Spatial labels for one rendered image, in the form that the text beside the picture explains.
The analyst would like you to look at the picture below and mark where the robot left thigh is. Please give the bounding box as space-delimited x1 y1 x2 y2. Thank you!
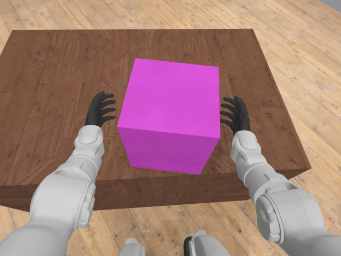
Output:
118 243 145 256

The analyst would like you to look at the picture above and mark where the left robot upper arm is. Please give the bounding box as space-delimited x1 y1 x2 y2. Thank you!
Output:
0 173 96 256

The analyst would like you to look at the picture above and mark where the pedestal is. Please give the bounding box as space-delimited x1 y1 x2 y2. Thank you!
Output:
0 29 311 212

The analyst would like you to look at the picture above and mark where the right robot shin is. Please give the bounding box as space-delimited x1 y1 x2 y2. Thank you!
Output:
193 230 206 238

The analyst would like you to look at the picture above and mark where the right robot forearm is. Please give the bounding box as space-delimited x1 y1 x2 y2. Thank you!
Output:
230 130 324 225

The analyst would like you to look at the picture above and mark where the left robot forearm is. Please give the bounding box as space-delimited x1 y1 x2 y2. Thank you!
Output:
30 125 104 219

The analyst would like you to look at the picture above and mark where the robot right hand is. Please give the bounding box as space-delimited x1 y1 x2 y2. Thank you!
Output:
220 96 250 136

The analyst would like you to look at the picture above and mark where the right robot upper arm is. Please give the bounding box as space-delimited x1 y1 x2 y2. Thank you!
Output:
255 188 341 256

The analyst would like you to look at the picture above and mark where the carton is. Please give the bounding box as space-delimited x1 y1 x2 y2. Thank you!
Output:
117 58 220 174

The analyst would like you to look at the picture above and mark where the robot left hand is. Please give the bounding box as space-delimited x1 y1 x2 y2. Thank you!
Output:
85 91 116 128

